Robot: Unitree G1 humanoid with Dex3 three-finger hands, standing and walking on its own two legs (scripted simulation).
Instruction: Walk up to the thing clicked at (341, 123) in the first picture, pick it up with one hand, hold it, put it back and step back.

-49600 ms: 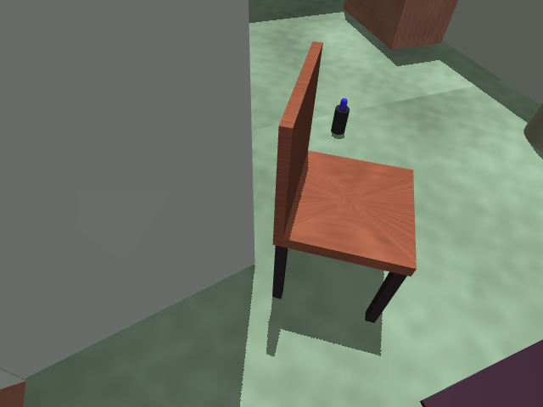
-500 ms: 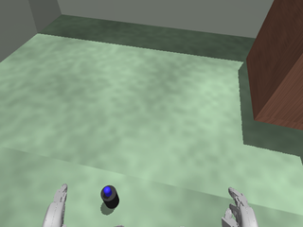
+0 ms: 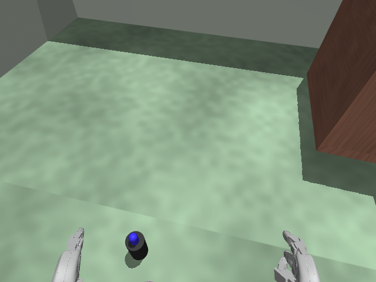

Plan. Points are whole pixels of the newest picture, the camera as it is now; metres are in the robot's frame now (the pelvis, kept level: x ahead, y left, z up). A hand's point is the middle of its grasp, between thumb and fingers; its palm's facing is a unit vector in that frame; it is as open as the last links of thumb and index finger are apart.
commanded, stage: home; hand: left
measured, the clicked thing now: (136, 244) +0.38 +0.22 -0.61
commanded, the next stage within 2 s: stand in 0.56 s
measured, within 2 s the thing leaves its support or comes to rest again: neither
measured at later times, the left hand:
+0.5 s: hand (100, 271) +0.17 +0.18 -0.06, palm faces +0.11 -0.95 -0.28, open 17.5 cm
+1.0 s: hand (97, 279) +0.16 +0.19 -0.08, palm faces +0.00 -0.94 -0.33, open 12.0 cm
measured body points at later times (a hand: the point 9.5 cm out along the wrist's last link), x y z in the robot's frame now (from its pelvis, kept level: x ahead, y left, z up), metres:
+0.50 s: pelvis +0.00 +0.00 +0.00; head +0.03 +0.00 +0.45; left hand +0.16 +0.23 -0.04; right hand +0.17 -0.24 -0.07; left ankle +0.01 +0.13 -0.69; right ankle +0.01 -0.13 -0.69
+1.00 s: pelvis +0.00 +0.00 +0.00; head +0.02 +0.00 +0.45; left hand +0.16 +0.24 -0.06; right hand +0.16 -0.25 -0.09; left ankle +0.01 +0.13 -0.69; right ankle +0.01 -0.13 -0.69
